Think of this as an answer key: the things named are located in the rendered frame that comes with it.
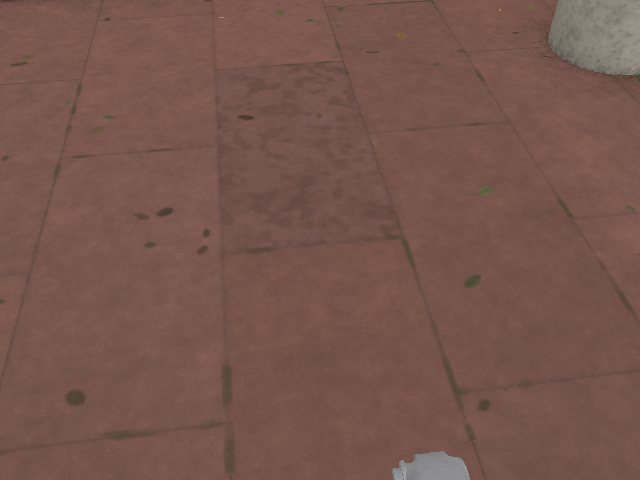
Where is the right robot shin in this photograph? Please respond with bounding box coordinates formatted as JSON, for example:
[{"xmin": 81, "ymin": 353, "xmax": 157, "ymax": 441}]
[{"xmin": 454, "ymin": 457, "xmax": 470, "ymax": 478}]

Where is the right robot thigh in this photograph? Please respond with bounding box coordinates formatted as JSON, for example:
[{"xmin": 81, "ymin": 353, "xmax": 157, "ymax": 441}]
[{"xmin": 392, "ymin": 451, "xmax": 470, "ymax": 480}]

